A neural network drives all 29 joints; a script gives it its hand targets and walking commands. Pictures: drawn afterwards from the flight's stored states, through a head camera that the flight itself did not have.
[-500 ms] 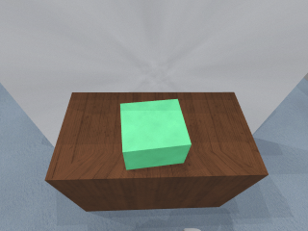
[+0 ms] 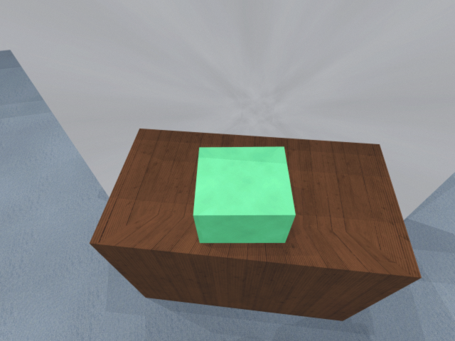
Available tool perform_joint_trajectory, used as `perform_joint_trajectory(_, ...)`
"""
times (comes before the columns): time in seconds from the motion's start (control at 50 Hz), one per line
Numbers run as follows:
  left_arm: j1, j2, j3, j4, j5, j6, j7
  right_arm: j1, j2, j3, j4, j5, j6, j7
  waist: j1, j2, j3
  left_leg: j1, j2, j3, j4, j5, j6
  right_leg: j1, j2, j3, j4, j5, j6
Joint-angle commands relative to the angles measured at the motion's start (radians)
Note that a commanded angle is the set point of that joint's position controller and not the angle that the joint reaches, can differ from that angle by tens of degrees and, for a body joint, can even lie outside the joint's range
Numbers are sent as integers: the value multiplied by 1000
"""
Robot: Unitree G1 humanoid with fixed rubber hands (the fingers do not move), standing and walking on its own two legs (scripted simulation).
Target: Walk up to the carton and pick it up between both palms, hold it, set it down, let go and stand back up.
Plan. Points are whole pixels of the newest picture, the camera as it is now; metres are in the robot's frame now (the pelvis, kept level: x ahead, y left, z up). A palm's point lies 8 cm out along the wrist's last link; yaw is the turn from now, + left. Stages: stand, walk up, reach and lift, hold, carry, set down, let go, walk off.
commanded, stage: walk up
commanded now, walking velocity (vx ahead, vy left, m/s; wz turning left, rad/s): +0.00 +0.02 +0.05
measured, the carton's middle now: (241, 194) +0.46 -0.01 -0.12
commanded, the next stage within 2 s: stand in 0.28 s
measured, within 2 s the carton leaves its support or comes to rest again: neither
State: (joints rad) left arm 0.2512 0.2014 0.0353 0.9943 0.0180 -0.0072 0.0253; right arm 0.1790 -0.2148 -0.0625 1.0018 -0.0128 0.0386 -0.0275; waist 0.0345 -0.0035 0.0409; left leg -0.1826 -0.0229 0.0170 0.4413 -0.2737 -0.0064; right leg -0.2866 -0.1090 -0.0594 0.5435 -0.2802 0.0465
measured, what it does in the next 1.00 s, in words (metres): shifts its weight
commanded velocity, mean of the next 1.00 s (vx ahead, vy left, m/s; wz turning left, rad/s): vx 0.00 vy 0.00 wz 0.01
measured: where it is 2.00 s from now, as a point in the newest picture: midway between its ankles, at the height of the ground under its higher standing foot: outside the picture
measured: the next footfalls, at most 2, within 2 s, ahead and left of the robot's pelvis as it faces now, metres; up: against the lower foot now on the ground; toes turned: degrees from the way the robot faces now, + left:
none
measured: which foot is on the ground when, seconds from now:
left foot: down 0.00-1.00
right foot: down 0.00-1.00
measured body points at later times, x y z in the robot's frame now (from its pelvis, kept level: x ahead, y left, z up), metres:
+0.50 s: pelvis +0.00 +0.01 +0.01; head +0.01 +0.00 +0.46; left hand +0.01 +0.24 -0.15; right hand +0.01 -0.22 -0.15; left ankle -0.04 +0.12 -0.74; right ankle -0.01 -0.13 -0.74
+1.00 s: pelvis -0.05 -0.03 -0.01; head +0.00 -0.02 +0.43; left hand +0.11 +0.22 -0.13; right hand +0.11 -0.25 -0.13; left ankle -0.04 +0.12 -0.74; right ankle -0.01 -0.12 -0.74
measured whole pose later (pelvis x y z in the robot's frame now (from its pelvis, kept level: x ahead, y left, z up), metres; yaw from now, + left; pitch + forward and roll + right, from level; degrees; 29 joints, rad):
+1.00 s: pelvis -0.05 -0.03 -0.01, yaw -1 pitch +1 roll +0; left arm 0.10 0.21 0.13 0.44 0.08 0.58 -0.07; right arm 0.13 -0.15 0.01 0.59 0.07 0.21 -0.03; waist 0.01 -0.02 0.09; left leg -0.36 0.06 0.00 0.67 -0.34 -0.03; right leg -0.40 0.02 -0.06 0.64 -0.27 -0.04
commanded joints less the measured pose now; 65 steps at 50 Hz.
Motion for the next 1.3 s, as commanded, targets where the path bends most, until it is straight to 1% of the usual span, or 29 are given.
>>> perform_joint_trajectory(0.0,58,57,0,-38,-19,24,11,128,-162,-22,4,0,-44,1,-41,233,-81,66,332,-300,-181,443,137,-3,8,20,11,-182,-26)
perform_joint_trajectory(0.04,15,103,16,-30,-10,37,3,37,-69,15,-11,-7,-53,1,-12,204,29,83,250,-180,-179,503,128,-72,20,40,55,-164,-38)
perform_joint_trajectory(0.06,26,69,10,-1,-8,38,-3,43,-58,19,-9,-13,-57,-4,-25,203,20,122,236,-139,-158,574,121,-79,38,34,46,-147,-43)
perform_joint_trajectory(0.1,49,55,4,6,-2,31,0,78,-68,24,8,-8,-63,-7,-16,215,1,110,204,-125,-89,763,126,-4,45,35,20,-96,-40)
perform_joint_trajectory(0.14,68,51,4,21,-2,25,0,78,-78,27,13,-2,-66,-7,-10,183,-11,106,208,-117,-70,773,125,43,43,29,-30,-39,-42)
perform_joint_trajectory(0.18,128,65,1,40,2,17,2,51,-93,22,9,8,-61,-8,7,161,-48,23,173,-108,-66,531,94,190,2,49,-139,218,-37)
perform_joint_trajectory(0.22,94,85,2,63,-7,16,3,66,-31,32,14,25,-50,-6,-15,-4,11,16,102,-79,-126,235,57,134,-17,91,-156,269,-47)
perform_joint_trajectory(0.24,66,69,2,63,-4,18,1,76,-29,32,26,23,-44,-8,-26,-75,40,52,105,-79,-130,208,53,88,-13,79,-169,255,-45)
perform_joint_trajectory(0.32,62,44,-14,68,-7,8,10,131,-55,24,67,10,-44,-5,-31,-31,30,52,108,-79,-125,278,47,134,-6,85,-200,248,-36)
perform_joint_trajectory(0.4,64,41,-9,88,-10,4,15,148,-33,32,80,10,-48,-4,-35,-72,34,45,109,-80,-138,248,40,147,0,77,-209,227,-42)
perform_joint_trajectory(0.46,89,46,-10,95,-12,3,15,146,-29,33,96,10,-52,-5,-24,17,15,47,110,-78,-144,245,39,163,-4,88,-214,214,-40)
perform_joint_trajectory(0.5,76,63,-5,103,-9,3,15,154,-12,39,104,12,-54,-6,-27,-11,23,40,116,-85,-141,266,36,173,-1,73,-205,224,-42)
perform_joint_trajectory(0.52,-792,290,41,-286,-44,193,-26,-759,-92,-81,-245,-110,-56,37,-65,5,-117,-311,89,-33,71,174,-20,-55,85,23,32,-6,-59)
perform_joint_trajectory(0.54,-634,273,15,-260,-44,319,2,-555,-127,-108,-161,-140,23,73,-67,-12,14,-442,76,21,91,-73,-24,-8,78,14,77,-96,-66)
perform_joint_trajectory(0.58,-525,203,-12,-346,-79,516,6,-423,-110,-61,-269,-87,163,96,-40,-21,-209,-409,60,42,145,-67,-31,81,61,20,144,9,-77)
perform_joint_trajectory(0.6,-502,180,11,-389,-73,590,6,-370,-105,-44,-289,-37,211,98,-20,30,-281,-373,63,46,182,24,-44,41,64,19,190,109,-79)
perform_joint_trajectory(0.62,-458,149,26,-407,-57,655,-8,-294,-104,-13,-228,11,247,95,-34,83,-338,-311,74,41,222,192,-65,12,76,-3,239,235,-80)
perform_joint_trajectory(0.66,-327,72,74,-448,17,749,-54,-212,-110,70,-162,121,293,78,-42,156,-395,-115,84,13,300,670,-97,-51,125,-35,257,415,-72)
perform_joint_trajectory(0.68,-246,42,91,-463,41,783,-83,-179,-126,101,-150,180,304,63,-54,166,-405,-53,77,3,316,781,-112,-44,137,-34,219,477,-77)
perform_joint_trajectory(0.72,-110,29,127,-537,89,826,-133,-129,-189,146,-200,254,300,29,-61,124,-361,25,67,2,245,766,-129,42,165,-41,100,526,-83)
perform_joint_trajectory(0.76,-22,47,142,-633,118,827,-149,-108,-196,153,-257,259,264,-4,-53,49,-218,24,35,22,173,584,-125,102,172,-36,-3,527,-81)
perform_joint_trajectory(0.78,-29,68,159,-673,134,816,-145,-122,-174,146,-291,244,252,-11,-26,18,-112,-26,25,42,116,412,-107,102,166,-35,-48,411,-78)
perform_joint_trajectory(0.82,-112,89,135,-703,120,763,-126,-152,-117,122,-354,178,228,-19,-47,-27,19,-139,25,57,71,141,-65,73,151,-19,-87,177,-75)
perform_joint_trajectory(0.88,-281,143,132,-713,92,628,-101,-205,-6,79,-488,89,183,-3,-36,-33,41,-247,41,81,78,-64,-6,3,107,30,-95,-66,-61)
perform_joint_trajectory(0.92,-373,173,140,-702,76,539,-91,-231,59,63,-577,60,143,7,-22,-6,-68,-294,58,94,129,-99,22,9,78,65,-50,-114,-54)
perform_joint_trajectory(1.02,-430,226,136,-639,9,448,-88,-212,57,25,-617,43,124,-28,-32,45,-292,-409,87,101,182,-85,32,140,56,104,48,28,-47)
perform_joint_trajectory(1.08,-215,202,114,-609,-14,442,-105,-39,50,58,-585,76,119,-60,-41,50,-277,-307,75,91,155,44,17,185,75,73,32,159,-44)
perform_joint_trajectory(1.16,-73,176,95,-596,-26,437,-109,44,44,82,-575,78,86,-76,-29,11,-78,-167,43,82,67,81,8,135,100,34,-73,88,-37)
perform_joint_trajectory(1.28,-191,167,93,-590,-17,312,-74,-12,103,69,-607,40,11,-32,-12,36,-7,-222,47,78,13,-52,31,138,88,59,-116,-106,-39)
